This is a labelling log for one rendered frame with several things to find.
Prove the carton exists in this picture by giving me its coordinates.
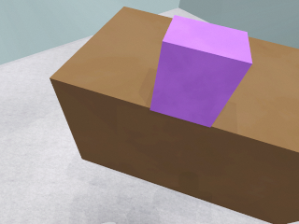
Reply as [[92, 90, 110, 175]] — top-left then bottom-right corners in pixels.
[[149, 15, 252, 128]]

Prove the pedestal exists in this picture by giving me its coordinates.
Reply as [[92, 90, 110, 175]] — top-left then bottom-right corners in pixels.
[[50, 7, 299, 224]]

